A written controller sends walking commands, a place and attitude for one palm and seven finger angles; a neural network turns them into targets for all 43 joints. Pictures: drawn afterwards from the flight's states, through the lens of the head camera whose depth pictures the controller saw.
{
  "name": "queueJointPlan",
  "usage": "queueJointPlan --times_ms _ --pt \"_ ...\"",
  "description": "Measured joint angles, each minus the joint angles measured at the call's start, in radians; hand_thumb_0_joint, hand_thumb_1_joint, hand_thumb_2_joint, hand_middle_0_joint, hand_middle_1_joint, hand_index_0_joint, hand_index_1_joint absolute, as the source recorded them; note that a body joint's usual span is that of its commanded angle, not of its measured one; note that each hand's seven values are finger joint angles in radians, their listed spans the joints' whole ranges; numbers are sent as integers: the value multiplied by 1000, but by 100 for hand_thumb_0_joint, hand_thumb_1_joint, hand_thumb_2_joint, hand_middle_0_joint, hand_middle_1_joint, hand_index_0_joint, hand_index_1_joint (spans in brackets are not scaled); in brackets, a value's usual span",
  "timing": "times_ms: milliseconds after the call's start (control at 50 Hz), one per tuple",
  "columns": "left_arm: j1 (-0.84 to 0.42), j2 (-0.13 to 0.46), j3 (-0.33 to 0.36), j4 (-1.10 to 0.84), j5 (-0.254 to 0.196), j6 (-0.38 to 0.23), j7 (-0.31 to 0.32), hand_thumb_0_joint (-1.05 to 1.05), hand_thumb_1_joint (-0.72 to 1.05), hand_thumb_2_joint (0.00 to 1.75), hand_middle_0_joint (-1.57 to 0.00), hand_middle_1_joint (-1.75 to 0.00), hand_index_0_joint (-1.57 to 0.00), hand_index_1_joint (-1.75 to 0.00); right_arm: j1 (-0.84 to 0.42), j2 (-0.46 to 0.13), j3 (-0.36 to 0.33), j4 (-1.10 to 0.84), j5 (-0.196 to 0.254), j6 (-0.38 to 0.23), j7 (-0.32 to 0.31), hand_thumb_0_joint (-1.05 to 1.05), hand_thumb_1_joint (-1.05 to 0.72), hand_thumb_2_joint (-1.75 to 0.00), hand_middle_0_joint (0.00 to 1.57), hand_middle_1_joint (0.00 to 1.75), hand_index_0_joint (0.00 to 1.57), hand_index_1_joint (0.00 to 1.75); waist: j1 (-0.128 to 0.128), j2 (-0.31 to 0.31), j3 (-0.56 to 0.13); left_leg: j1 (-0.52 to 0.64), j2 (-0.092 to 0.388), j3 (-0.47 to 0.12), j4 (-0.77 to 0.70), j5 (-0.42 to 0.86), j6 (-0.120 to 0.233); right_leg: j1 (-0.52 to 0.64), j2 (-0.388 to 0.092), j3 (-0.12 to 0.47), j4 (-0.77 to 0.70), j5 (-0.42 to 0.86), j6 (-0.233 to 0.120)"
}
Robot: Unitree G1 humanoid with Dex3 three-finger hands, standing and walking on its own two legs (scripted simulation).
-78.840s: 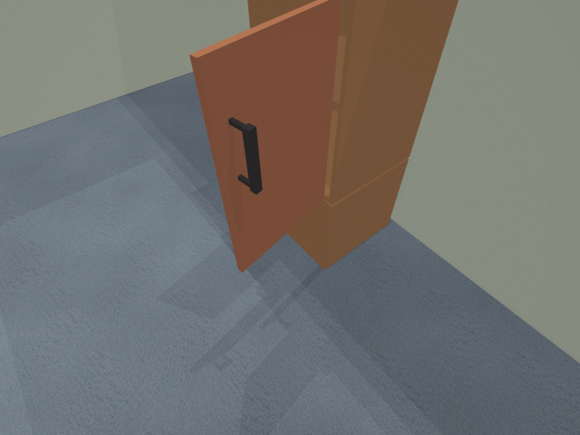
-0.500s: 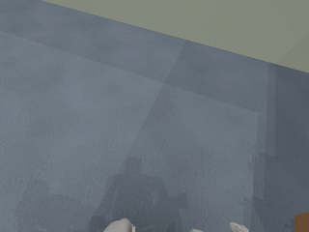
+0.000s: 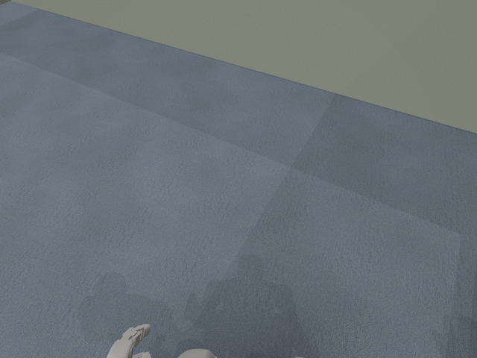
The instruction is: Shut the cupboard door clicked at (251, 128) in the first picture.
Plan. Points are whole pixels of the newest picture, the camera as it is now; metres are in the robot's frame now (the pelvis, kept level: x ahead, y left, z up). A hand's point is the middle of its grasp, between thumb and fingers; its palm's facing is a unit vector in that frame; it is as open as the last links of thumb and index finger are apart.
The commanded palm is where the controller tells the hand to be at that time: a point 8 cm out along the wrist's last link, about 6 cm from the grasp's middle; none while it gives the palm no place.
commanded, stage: walk to a spot facing it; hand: left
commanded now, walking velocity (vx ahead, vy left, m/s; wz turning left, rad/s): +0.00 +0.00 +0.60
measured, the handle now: out of the picture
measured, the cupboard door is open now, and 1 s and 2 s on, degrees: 6 6 6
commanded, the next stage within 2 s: turn to face it in 0.06 s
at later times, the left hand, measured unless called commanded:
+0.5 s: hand out of the picture +0.05 +0.21 -0.18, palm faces +0.16 -0.97 -0.17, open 7.4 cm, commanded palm none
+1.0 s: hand (138, 312) +0.23 +0.22 -0.16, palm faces -0.21 -0.95 -0.24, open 7.4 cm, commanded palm none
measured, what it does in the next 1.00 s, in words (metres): walks ahead, turning right: left foot, then right foot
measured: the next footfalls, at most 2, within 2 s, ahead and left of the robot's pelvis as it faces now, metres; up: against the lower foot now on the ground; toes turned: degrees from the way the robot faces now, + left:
left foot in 0.30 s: +0.15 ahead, +0.14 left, +0.00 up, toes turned +13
right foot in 0.68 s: +0.12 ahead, -0.09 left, +0.00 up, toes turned -10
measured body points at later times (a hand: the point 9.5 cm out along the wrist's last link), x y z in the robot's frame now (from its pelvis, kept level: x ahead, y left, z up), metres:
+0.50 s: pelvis +0.09 +0.04 +0.00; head +0.11 +0.05 +0.45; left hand +0.04 +0.26 -0.16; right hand +0.25 -0.16 -0.13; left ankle +0.12 +0.13 -0.73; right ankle +0.07 -0.09 -0.68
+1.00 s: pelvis +0.11 +0.04 +0.00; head +0.15 +0.04 +0.45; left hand +0.24 +0.27 -0.14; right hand +0.11 -0.24 -0.13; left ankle +0.13 +0.17 -0.71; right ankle +0.09 -0.08 -0.73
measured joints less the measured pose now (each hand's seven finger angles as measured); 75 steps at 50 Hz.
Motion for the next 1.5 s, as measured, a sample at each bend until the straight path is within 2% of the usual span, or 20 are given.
queueJointPlan --times_ms 60,140,260,300,400,520,640,680,740,780,840,960,1020,1060,1120,1200,1360,1420,1460,1500 --pt "46 -11 7 27 -6 0 18 0 92 90 -20 -30 -20 -30 -41 -12 -7 -28 -2 17 6 1 -91 -90 20 30 20 30 0 -6 -10 -110 34 26 20 56 -22 59 -9 -49 -67 1 1" --pt "88 19 19 50 -4 4 29 -1 94 90 -20 -30 -21 -30 -105 -20 -10 -71 -6 34 15 1 -91 -90 20 30 20 30 16 -20 -9 -174 66 53 -95 89 -40 116 -21 -111 -108 -16 10" --pt "150 48 11 89 1 25 28 0 93 90 -20 -30 -20 -30 -211 -25 11 -123 -5 24 17 1 -92 -90 19 30 19 30 71 -46 12 -65 66 96 -463 129 -27 151 -50 -147 -45 -91 44" --pt "190 45 2 107 -4 35 29 0 92 90 -20 -30 -20 -29 -230 -30 26 -136 -8 0 15 1 -92 -90 19 30 20 30 94 -32 -2 21 74 96 -599 234 -7 139 -43 -132 19 -135 61" --pt "189 46 -12 176 -15 91 32 1 92 90 -19 -30 -20 -29 -285 24 69 -126 -11 -19 -19 0 -91 -90 20 30 20 30 124 -72 12 78 58 157 -590 128 35 44 2 67 260 -334 61" --pt "170 13 8 158 -9 119 0 1 91 90 -19 -30 -20 -29 -288 56 77 -121 -10 14 -25 0 -91 -90 20 30 20 30 119 -32 3 128 89 214 -656 147 34 -42 30 101 347 -265 58" --pt "140 13 28 103 -2 111 -12 1 91 90 -19 -30 -20 -29 -240 39 45 -100 -7 35 -22 0 -91 -90 20 30 21 30 101 -1 1 124 138 273 -615 114 9 -1 43 71 175 -146 56" --pt "138 25 34 82 1 100 -12 1 91 90 -19 -30 -20 -29 -215 25 32 -97 -3 42 -20 0 -91 -90 20 30 21 30 97 -8 -8 101 152 298 -555 80 -5 36 49 81 72 -91 23" --pt "112 21 29 75 3 82 0 1 91 90 -19 -30 -20 -29 -194 -19 6 -89 3 66 -23 1 -91 -90 20 30 20 30 89 20 -3 14 121 182 -352 -79 -42 15 77 98 89 -119 -12" --pt "105 23 28 67 1 79 9 1 91 90 -20 -30 -20 -29 -189 -39 -2 -86 4 74 -25 1 -91 -90 20 30 20 30 85 16 2 -42 82 110 -206 -76 -56 20 88 124 52 -91 -7" --pt "96 40 27 62 0 86 12 1 91 90 -20 -30 -20 -29 -175 -53 -6 -97 2 65 -25 1 -91 -90 20 30 20 30 69 -6 -3 -70 60 68 -152 -30 -74 34 99 163 -12 -50 -6" --pt "62 78 30 45 1 92 4 1 91 90 -20 -30 -20 -30 -157 -58 -1 -126 7 51 -30 1 -91 -90 20 30 20 30 59 -44 -13 -10 51 34 -339 -21 -87 37 114 233 -59 -19 10" --pt "43 97 34 35 -2 101 1 1 91 90 -20 -30 -20 -30 -155 -50 10 -142 11 36 -33 1 -91 -90 20 30 20 30 59 -63 -16 64 43 29 -537 40 -81 15 122 272 -29 -30 30" --pt "32 107 37 28 -11 114 -3 1 91 90 -20 -30 -20 -30 -146 -47 21 -155 5 16 -35 1 -91 -90 20 30 20 30 54 -65 -22 97 51 35 -641 123 -45 -25 134 283 44 -93 39" --pt "6 130 42 27 -6 127 -13 1 91 90 -20 -30 -20 -29 -138 -21 44 -164 -9 7 -34 1 -91 -90 20 30 20 30 54 -82 -6 115 65 79 -627 88 -11 -108 127 237 312 -249 52" --pt "-24 140 46 14 -9 132 -29 1 91 90 -19 -30 -20 -29 -118 5 63 -166 -14 7 -38 1 -91 -90 20 30 20 30 55 -73 14 167 96 122 -694 106 -10 -155 95 166 499 -241 79" --pt "-69 115 33 -6 -9 134 -41 1 91 90 -19 -30 -20 -29 -95 2 48 -145 -14 12 -28 1 -91 -90 20 30 21 30 32 -29 37 197 156 220 -677 77 -32 -52 57 108 242 -207 67" --pt "-71 104 23 -19 -9 119 -42 1 91 90 -19 -30 -20 -29 -78 -17 35 -137 -8 20 -21 1 -90 -90 20 30 21 30 26 -13 31 177 181 252 -595 27 -54 39 63 88 47 -80 45" --pt "-69 90 15 -19 -8 93 -32 1 91 90 -19 -30 -20 -29 -83 -41 24 -127 0 38 -19 1 -91 -90 20 30 21 30 24 13 32 111 193 202 -441 -58 -69 47 82 92 30 -115 13" --pt "-57 70 6 -18 -10 83 -19 1 91 90 -19 -30 -20 -29 -107 -61 15 -119 3 61 -27 1 -91 -90 20 30 20 30 20 28 40 28 155 111 -247 -127 -81 38 92 107 48 -117 2"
